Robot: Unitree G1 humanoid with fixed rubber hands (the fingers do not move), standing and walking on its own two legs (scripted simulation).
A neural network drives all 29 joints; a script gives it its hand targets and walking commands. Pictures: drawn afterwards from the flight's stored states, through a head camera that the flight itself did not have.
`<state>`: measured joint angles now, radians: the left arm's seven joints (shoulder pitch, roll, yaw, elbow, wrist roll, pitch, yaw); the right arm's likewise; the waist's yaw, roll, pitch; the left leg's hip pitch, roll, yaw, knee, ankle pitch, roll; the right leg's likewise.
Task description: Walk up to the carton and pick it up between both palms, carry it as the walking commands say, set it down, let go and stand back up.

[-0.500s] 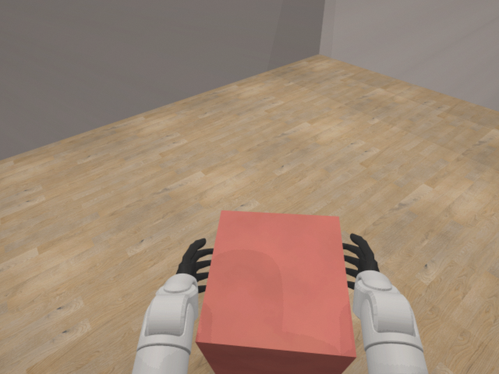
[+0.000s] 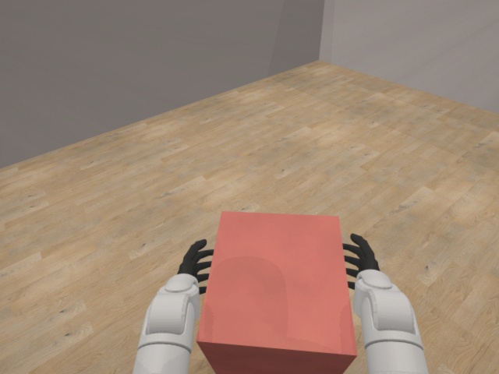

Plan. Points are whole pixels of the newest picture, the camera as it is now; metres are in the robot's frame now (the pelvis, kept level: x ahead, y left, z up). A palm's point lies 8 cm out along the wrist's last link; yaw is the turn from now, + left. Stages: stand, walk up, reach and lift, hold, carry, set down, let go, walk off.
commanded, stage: hold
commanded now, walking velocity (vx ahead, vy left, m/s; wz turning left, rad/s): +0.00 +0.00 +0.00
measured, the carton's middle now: (275, 303) +0.28 +0.00 -0.03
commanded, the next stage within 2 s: carry in 0.74 s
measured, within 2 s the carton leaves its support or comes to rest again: neither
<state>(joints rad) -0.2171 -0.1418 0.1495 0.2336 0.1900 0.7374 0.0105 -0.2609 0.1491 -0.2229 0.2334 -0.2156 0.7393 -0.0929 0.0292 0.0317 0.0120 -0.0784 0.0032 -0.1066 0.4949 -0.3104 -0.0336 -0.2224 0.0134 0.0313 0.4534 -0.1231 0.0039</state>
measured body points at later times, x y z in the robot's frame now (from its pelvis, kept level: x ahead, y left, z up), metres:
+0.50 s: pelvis +0.00 +0.00 +0.00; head -0.03 -0.01 +0.45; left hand +0.29 +0.16 +0.03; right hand +0.32 -0.14 +0.04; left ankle -0.02 +0.15 -0.74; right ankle +0.08 -0.12 -0.74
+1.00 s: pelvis +0.00 -0.01 -0.02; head -0.04 -0.01 +0.43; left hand +0.28 +0.14 +0.05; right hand +0.30 -0.15 +0.05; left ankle -0.02 +0.15 -0.74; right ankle +0.09 -0.12 -0.74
